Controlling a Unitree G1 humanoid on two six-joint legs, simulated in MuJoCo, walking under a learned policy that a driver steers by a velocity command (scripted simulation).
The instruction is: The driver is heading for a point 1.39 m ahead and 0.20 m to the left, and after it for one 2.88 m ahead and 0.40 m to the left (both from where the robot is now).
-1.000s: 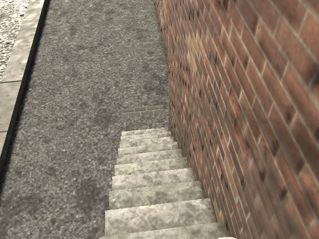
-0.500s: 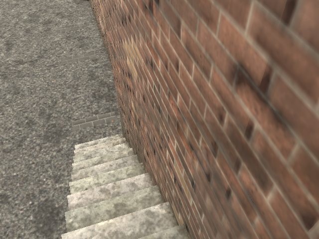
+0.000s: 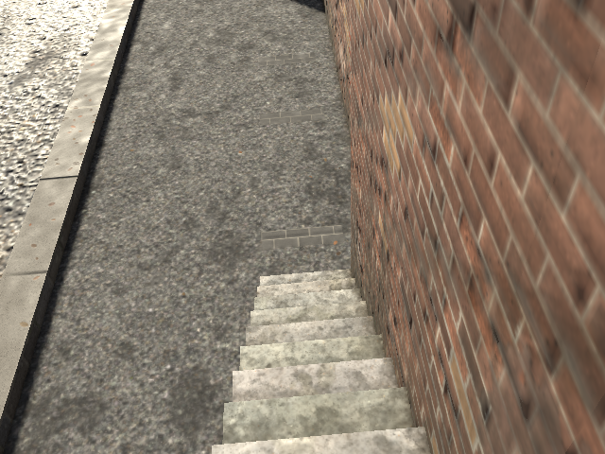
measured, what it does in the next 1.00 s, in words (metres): goes down: right foot 0.19 m lower, then left foot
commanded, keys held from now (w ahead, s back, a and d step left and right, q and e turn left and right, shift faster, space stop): w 1.00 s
